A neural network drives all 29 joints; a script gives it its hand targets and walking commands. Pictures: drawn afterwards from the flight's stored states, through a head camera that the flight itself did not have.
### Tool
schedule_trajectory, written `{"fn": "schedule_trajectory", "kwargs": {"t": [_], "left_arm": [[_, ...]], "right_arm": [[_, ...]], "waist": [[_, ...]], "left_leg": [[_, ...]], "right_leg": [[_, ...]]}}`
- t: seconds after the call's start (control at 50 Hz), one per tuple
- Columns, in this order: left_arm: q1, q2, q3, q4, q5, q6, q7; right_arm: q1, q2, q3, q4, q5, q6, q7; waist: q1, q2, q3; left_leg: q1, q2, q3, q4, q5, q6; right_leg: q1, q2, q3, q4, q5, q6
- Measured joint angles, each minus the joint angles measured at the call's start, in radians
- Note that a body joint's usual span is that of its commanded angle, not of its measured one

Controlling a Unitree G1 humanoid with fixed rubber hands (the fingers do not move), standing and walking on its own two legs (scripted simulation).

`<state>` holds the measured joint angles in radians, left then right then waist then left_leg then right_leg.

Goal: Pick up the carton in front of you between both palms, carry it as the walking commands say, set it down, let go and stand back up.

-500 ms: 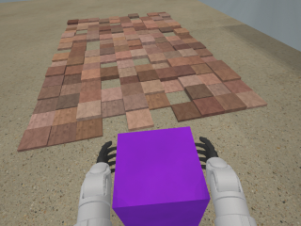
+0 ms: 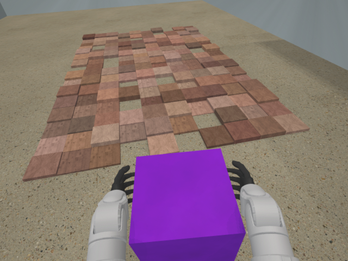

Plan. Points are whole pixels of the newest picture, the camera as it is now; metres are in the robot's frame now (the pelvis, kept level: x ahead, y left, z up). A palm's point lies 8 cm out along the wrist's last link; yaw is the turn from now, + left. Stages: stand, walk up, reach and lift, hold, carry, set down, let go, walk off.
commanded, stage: carry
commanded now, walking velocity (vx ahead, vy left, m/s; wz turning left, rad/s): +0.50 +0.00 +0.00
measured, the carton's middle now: (184, 214) +0.27 +0.00 -0.03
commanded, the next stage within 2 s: none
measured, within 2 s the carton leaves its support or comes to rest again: neither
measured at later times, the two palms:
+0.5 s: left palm (123, 148) +0.40 +0.15 +0.09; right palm (237, 144) +0.39 -0.15 +0.09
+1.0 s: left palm (121, 99) +0.71 +0.21 +0.05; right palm (197, 95) +0.71 -0.09 +0.06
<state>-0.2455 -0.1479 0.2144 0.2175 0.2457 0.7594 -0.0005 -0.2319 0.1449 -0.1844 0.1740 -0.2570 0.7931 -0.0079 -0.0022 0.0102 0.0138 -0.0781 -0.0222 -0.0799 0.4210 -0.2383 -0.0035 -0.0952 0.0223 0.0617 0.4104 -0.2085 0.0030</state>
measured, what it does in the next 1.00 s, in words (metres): walks ahead: right foot, then left foot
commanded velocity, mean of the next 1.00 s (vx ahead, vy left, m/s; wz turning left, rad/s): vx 0.50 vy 0.00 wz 0.00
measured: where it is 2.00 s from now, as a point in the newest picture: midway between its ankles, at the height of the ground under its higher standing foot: (169, 160)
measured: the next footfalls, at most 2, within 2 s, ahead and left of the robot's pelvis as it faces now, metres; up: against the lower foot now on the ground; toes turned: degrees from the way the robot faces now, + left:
right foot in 0.48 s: +0.23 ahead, -0.10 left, +0.00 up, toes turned -10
left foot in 0.88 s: +0.57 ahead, +0.14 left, +0.00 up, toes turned +15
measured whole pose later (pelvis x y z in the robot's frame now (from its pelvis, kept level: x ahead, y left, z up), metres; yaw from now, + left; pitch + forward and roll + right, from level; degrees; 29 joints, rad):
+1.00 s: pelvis +0.46 +0.06 -0.02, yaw +0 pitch +5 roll +0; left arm -0.07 -0.13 0.10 -0.43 0.05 1.20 0.12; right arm -0.05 0.13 -0.05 -0.44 -0.06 1.19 -0.13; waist -0.01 -0.02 -0.05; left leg -0.45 0.05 0.27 0.55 -0.18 0.09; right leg -0.29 -0.11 -0.05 1.11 -0.41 0.00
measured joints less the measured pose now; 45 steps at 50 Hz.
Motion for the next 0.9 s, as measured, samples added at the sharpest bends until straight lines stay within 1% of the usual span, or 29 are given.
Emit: {"fn": "schedule_trajectory", "kwargs": {"t": [0.04, 0.06, 0.1, 0.12, 0.16, 0.18, 0.2, 0.22, 0.26, 0.28, 0.34, 0.4, 0.44, 0.48, 0.5, 0.52, 0.54, 0.58, 0.6, 0.62, 0.64, 0.68, 0.74, 0.78, 0.84, 0.88, 0.9], "left_arm": [[0.010, 0.002, -0.012, -0.020, -0.007, 0.015, 0.004], [0.010, 0.002, -0.017, -0.033, -0.010, 0.023, 0.006], [0.004, 0.000, -0.027, -0.062, -0.013, 0.040, 0.008], [0.004, 0.000, -0.033, -0.079, -0.015, 0.051, 0.013], [0.017, 0.003, -0.036, -0.131, -0.025, 0.084, 0.017], [0.028, 0.006, -0.035, -0.165, -0.036, 0.105, 0.020], [0.039, 0.011, -0.035, -0.199, -0.051, 0.126, 0.025], [0.048, 0.019, -0.038, -0.227, -0.066, 0.147, 0.030], [0.059, 0.025, -0.048, -0.272, -0.097, 0.194, 0.048], [0.064, 0.025, -0.053, -0.296, -0.111, 0.218, 0.055], [0.087, 0.017, -0.072, -0.383, -0.143, 0.276, 0.071], [0.126, 0.018, -0.103, -0.488, -0.161, 0.322, 0.087], [0.155, 0.021, -0.120, -0.552, -0.171, 0.353, 0.095], [0.180, 0.021, -0.134, -0.607, -0.178, 0.383, 0.101], [0.185, 0.021, -0.145, -0.626, -0.180, 0.394, 0.103], [0.184, 0.020, -0.157, -0.629, -0.182, 0.403, 0.107], [0.182, 0.020, -0.165, -0.624, -0.185, 0.414, 0.111], [0.187, 0.021, -0.165, -0.632, -0.193, 0.437, 0.118], [0.194, 0.020, -0.164, -0.644, -0.195, 0.448, 0.123], [0.199, 0.020, -0.160, -0.653, -0.196, 0.456, 0.125], [0.203, 0.020, -0.156, -0.660, -0.197, 0.462, 0.127], [0.204, 0.020, -0.148, -0.668, -0.199, 0.469, 0.129], [0.194, 0.021, -0.142, -0.667, -0.205, 0.471, 0.130], [0.186, 0.021, -0.142, -0.666, -0.209, 0.467, 0.130], [0.180, 0.021, -0.144, -0.669, -0.214, 0.460, 0.130], [0.183, 0.020, -0.144, -0.674, -0.213, 0.453, 0.128], [0.184, 0.021, -0.138, -0.670, -0.210, 0.448, 0.125]], "right_arm": [[0.007, -0.002, 0.005, -0.018, 0.008, 0.015, -0.004], [0.010, -0.002, 0.005, -0.034, 0.013, 0.023, -0.004], [0.010, -0.003, 0.001, -0.068, 0.027, 0.039, -0.007], [0.009, -0.005, 0.002, -0.085, 0.036, 0.050, -0.010], [0.004, -0.001, 0.010, -0.112, 0.054, 0.076, -0.021], [0.002, 0.001, 0.020, -0.130, 0.061, 0.094, -0.026], [-0.001, 0.001, 0.031, -0.147, 0.066, 0.112, -0.030], [0.000, 0.001, 0.044, -0.162, 0.073, 0.129, -0.035], [0.020, -0.003, 0.068, -0.212, 0.085, 0.171, -0.053], [0.035, -0.006, 0.074, -0.244, 0.096, 0.194, -0.060], [0.080, -0.013, 0.084, -0.360, 0.126, 0.259, -0.076], [0.125, -0.016, 0.109, -0.476, 0.149, 0.310, -0.097], [0.153, -0.017, 0.123, -0.538, 0.156, 0.340, -0.100], [0.181, -0.018, 0.131, -0.597, 0.166, 0.369, -0.105], [0.190, -0.019, 0.126, -0.624, 0.172, 0.384, -0.107], [0.198, -0.019, 0.114, -0.642, 0.180, 0.397, -0.108], [0.203, -0.019, 0.103, -0.652, 0.187, 0.412, -0.111], [0.206, -0.019, 0.099, -0.663, 0.198, 0.441, -0.118], [0.204, -0.019, 0.104, -0.663, 0.201, 0.449, -0.124], [0.201, -0.019, 0.109, -0.660, 0.203, 0.454, -0.125], [0.198, -0.019, 0.113, -0.657, 0.203, 0.457, -0.126], [0.193, -0.019, 0.119, -0.651, 0.203, 0.459, -0.126], [0.189, -0.018, 0.120, -0.654, 0.199, 0.458, -0.126], [0.189, -0.018, 0.119, -0.662, 0.197, 0.454, -0.126], [0.199, -0.018, 0.120, -0.678, 0.194, 0.444, -0.126], [0.201, -0.018, 0.123, -0.682, 0.193, 0.437, -0.125], [0.200, -0.018, 0.129, -0.669, 0.192, 0.427, -0.125]], "waist": [[-0.005, 0.002, -0.049], [-0.008, 0.001, -0.071], [-0.014, -0.006, -0.104], [-0.017, -0.008, -0.119], [-0.011, -0.025, -0.140], [-0.007, -0.030, -0.151], [-0.002, -0.025, -0.160], [0.003, -0.020, -0.168], [0.010, -0.008, -0.178], [0.011, -0.003, -0.182], [0.007, 0.013, -0.189], [-0.007, 0.020, -0.194], [-0.017, 0.023, -0.196], [-0.026, 0.023, -0.196], [-0.028, 0.031, -0.194], [-0.026, 0.041, -0.195], [-0.022, 0.040, -0.196], [-0.012, 0.025, -0.191], [-0.005, 0.018, -0.189], [0.003, 0.012, -0.189], [0.010, 0.006, -0.188], [0.026, -0.004, -0.189], [0.041, -0.010, -0.182], [0.043, -0.007, -0.170], [0.041, -0.006, -0.150], [0.037, -0.013, -0.137], [0.025, -0.033, -0.129]], "left_leg": [[-0.064, 0.005, 0.003, 0.063, -0.105, -0.001], [-0.096, 0.012, 0.014, 0.090, -0.133, -0.001], [-0.151, 0.025, 0.058, 0.140, -0.152, -0.004], [-0.163, 0.029, 0.083, 0.137, -0.157, -0.002], [-0.160, 0.018, 0.105, 0.101, -0.081, 0.012], [-0.158, 0.013, 0.115, 0.088, -0.050, 0.021], [-0.157, 0.016, 0.124, 0.075, -0.024, 0.031], [-0.152, 0.020, 0.132, 0.063, -0.023, 0.038], [-0.131, 0.028, 0.137, 0.015, -0.028, 0.043], [-0.116, 0.033, 0.135, -0.019, -0.022, 0.042], [-0.072, 0.046, 0.125, -0.108, 0.001, 0.033], [-0.039, 0.055, 0.121, -0.146, -0.013, 0.025], [-0.023, 0.061, 0.120, -0.131, -0.050, 0.015], [-0.020, 0.066, 0.115, -0.056, -0.122, 0.002], [-0.038, 0.076, 0.112, 0.025, -0.174, -0.002], [-0.085, 0.090, 0.119, 0.146, -0.209, -0.002], [-0.147, 0.093, 0.120, 0.282, -0.221, 0.003], [-0.275, 0.092, 0.134, 0.509, -0.218, 0.016], [-0.332, 0.098, 0.145, 0.573, -0.194, 0.018], [-0.381, 0.106, 0.155, 0.601, -0.156, 0.016], [-0.424, 0.114, 0.162, 0.601, -0.116, 0.011], [-0.488, 0.126, 0.177, 0.542, -0.050, -0.003], [-0.540, 0.136, 0.197, 0.378, 0.040, -0.015], [-0.550, 0.132, 0.214, 0.267, 0.089, -0.011], [-0.529, 0.118, 0.260, 0.147, 0.151, 0.008], [-0.475, 0.097, 0.307, 0.094, 0.148, 0.021], [-0.459, 0.079, 0.325, 0.111, 0.160, 0.054]], "right_leg": [[-0.049, 0.000, -0.010, 0.034, -0.076, -0.002], [-0.068, -0.002, -0.016, 0.037, -0.077, -0.003], [-0.100, -0.011, -0.031, 0.039, -0.030, -0.004], [-0.114, -0.016, -0.038, 0.045, -0.014, -0.003], [-0.140, -0.032, -0.031, 0.084, -0.047, 0.004], [-0.160, -0.040, -0.030, 0.123, -0.114, 0.003], [-0.191, -0.047, -0.049, 0.181, -0.163, 0.005], [-0.225, -0.052, -0.071, 0.245, -0.187, 0.006], [-0.288, -0.061, -0.110, 0.340, -0.194, 0.010], [-0.311, -0.065, -0.126, 0.360, -0.182, 0.012], [-0.353, -0.070, -0.162, 0.323, -0.121, 0.021], [-0.362, -0.063, -0.189, 0.217, -0.091, 0.022], [-0.342, -0.055, -0.219, 0.123, -0.061, 0.021], [-0.287, -0.045, -0.260, 0.030, -0.042, 0.013], [-0.268, -0.040, -0.275, 0.018, 0.015, -0.008], [-0.269, -0.036, -0.290, 0.046, 0.035, -0.032], [-0.265, -0.037, -0.299, 0.071, 0.011, -0.048], [-0.230, -0.042, -0.307, 0.066, -0.041, -0.059], [-0.205, -0.042, -0.306, 0.044, -0.052, -0.057], [-0.176, -0.041, -0.305, 0.015, -0.054, -0.049], [-0.146, -0.041, -0.303, -0.016, -0.052, -0.042], [-0.085, -0.043, -0.296, -0.073, -0.057, -0.036], [0.007, -0.051, -0.289, -0.138, -0.079, -0.019], [0.066, -0.058, -0.288, -0.160, -0.107, 0.000], [0.153, -0.076, -0.285, -0.158, -0.177, 0.035], [0.189, -0.101, -0.275, -0.089, -0.256, 0.059], [0.182, -0.132, -0.267, -0.001, -0.304, 0.062]]}}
